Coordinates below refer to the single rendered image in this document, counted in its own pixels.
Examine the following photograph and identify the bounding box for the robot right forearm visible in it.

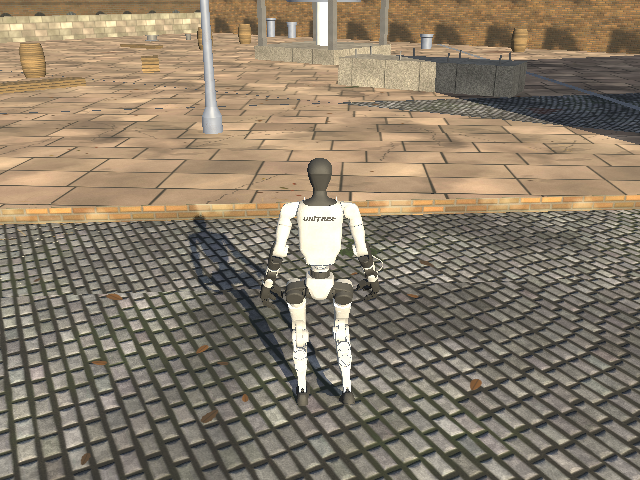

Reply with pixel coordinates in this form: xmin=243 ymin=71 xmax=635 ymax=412
xmin=358 ymin=241 xmax=378 ymax=282

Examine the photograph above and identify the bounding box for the robot right hand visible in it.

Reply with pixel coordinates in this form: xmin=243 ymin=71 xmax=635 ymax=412
xmin=356 ymin=279 xmax=380 ymax=300

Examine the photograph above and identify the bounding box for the robot left upper arm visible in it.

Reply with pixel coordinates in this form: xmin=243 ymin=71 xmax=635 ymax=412
xmin=272 ymin=201 xmax=299 ymax=258

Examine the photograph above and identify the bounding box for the left robot shin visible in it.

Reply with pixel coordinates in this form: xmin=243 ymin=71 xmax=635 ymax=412
xmin=292 ymin=330 xmax=308 ymax=393

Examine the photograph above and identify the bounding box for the robot left forearm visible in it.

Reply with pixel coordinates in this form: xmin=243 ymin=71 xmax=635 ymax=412
xmin=262 ymin=242 xmax=283 ymax=288

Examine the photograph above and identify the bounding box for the robot left hand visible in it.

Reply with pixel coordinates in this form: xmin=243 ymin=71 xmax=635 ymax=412
xmin=260 ymin=284 xmax=283 ymax=309

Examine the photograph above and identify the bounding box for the robot left foot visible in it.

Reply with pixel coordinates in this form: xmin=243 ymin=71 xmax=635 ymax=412
xmin=296 ymin=381 xmax=310 ymax=406

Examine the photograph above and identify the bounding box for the robot right upper arm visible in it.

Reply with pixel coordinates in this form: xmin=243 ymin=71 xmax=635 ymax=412
xmin=341 ymin=201 xmax=368 ymax=257

